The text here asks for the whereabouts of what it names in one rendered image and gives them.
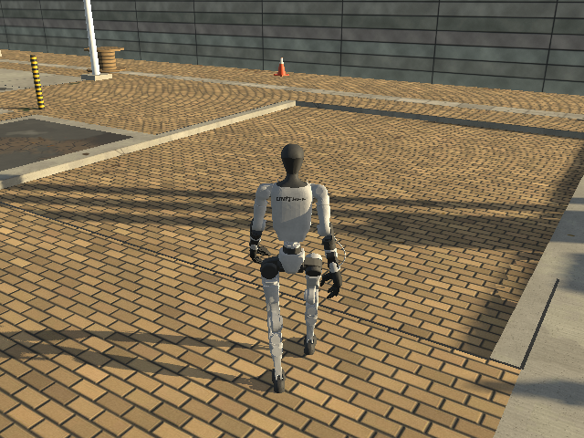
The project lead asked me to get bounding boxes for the robot left upper arm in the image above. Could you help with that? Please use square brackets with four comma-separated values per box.
[252, 183, 274, 231]

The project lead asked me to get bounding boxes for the right robot hand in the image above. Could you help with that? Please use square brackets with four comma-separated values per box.
[320, 271, 342, 298]

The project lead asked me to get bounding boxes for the robot torso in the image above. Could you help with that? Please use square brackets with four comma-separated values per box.
[271, 179, 314, 274]

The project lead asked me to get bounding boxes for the left robot shin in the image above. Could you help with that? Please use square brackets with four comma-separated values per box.
[267, 316, 283, 381]

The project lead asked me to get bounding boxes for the robot right upper arm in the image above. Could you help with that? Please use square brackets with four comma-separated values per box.
[311, 183, 331, 236]

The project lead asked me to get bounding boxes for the left robot hand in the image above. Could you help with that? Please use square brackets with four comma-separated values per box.
[249, 246, 271, 264]

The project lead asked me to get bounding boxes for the robot left forearm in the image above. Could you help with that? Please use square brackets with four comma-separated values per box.
[249, 218, 263, 250]

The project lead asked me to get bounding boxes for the robot right forearm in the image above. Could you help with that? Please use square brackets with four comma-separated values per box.
[322, 223, 340, 273]

